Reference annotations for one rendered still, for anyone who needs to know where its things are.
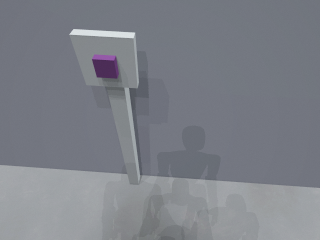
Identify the button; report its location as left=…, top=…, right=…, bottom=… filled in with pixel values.
left=92, top=54, right=119, bottom=79

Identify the panel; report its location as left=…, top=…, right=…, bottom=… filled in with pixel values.
left=69, top=29, right=140, bottom=185

